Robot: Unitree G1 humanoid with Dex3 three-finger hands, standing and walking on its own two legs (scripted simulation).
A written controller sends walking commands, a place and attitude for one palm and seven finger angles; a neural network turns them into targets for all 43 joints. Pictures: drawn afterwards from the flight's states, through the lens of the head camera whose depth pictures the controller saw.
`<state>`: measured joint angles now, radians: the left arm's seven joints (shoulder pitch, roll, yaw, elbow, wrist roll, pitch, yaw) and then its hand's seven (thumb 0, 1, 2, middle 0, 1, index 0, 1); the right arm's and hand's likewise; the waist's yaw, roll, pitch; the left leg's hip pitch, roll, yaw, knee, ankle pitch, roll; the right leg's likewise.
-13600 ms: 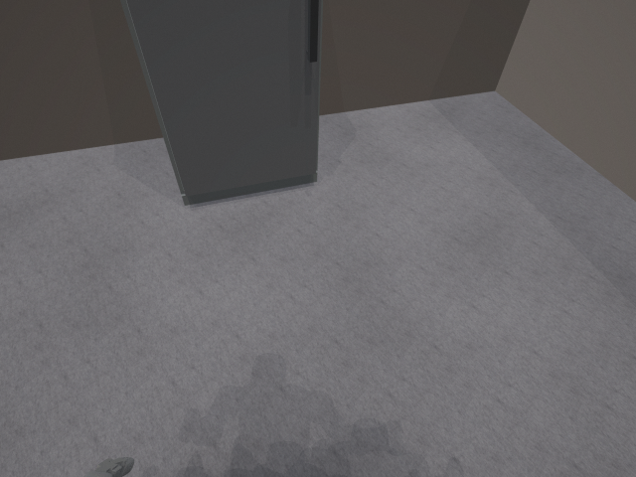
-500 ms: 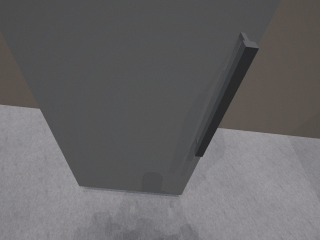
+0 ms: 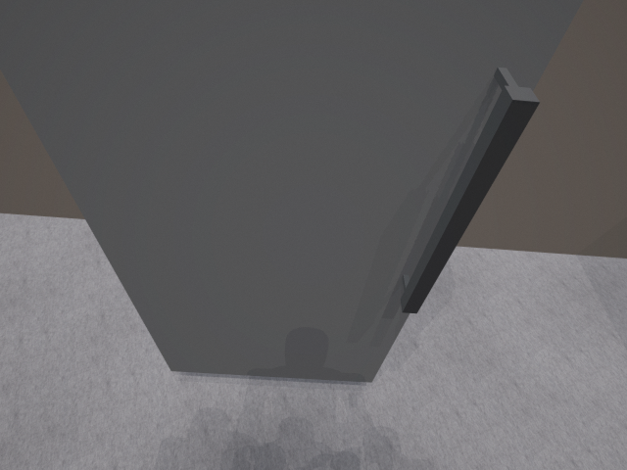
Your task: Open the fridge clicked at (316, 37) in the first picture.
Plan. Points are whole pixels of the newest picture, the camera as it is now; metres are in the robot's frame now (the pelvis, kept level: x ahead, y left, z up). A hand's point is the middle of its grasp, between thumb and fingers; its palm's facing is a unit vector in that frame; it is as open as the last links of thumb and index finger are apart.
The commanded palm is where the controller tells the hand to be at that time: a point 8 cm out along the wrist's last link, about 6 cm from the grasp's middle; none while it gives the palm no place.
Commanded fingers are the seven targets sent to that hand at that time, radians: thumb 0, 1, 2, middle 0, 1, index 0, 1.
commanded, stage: come to a stop and stand still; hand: right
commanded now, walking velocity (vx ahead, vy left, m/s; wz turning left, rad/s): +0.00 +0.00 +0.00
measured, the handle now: (444, 218) +0.44 -0.15 +0.09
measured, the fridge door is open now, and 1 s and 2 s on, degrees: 0 0 0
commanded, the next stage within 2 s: look again from close up in 0.24 s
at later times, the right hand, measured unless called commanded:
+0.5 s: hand out of the picture +0.00 -0.17 -0.17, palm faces +0.04 +0.98 -0.21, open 7.4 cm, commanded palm none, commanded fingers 0.00 -0.90 -0.90 0.20 0.30 0.20 0.30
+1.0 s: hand out of the picture +0.01 -0.18 -0.17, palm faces +0.04 +0.98 -0.21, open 7.4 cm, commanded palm none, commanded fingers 0.00 -0.90 -0.90 0.20 0.30 0.20 0.30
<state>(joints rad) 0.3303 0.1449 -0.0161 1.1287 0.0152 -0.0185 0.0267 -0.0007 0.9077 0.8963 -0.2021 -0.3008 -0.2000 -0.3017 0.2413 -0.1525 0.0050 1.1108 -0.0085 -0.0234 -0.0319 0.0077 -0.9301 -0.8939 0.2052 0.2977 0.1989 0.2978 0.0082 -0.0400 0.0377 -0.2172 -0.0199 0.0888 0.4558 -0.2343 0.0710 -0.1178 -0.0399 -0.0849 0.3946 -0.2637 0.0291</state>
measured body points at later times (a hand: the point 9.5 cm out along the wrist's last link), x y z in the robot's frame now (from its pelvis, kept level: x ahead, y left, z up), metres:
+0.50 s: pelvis +0.00 +0.01 +0.00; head +0.02 +0.02 +0.45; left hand +0.00 +0.22 -0.17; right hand +0.00 -0.22 -0.15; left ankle +0.01 +0.07 -0.74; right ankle -0.03 -0.14 -0.74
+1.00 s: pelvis +0.00 +0.00 +0.00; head +0.02 +0.01 +0.45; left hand -0.02 +0.21 -0.16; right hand +0.00 -0.23 -0.15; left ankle +0.01 +0.07 -0.74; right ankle -0.03 -0.14 -0.74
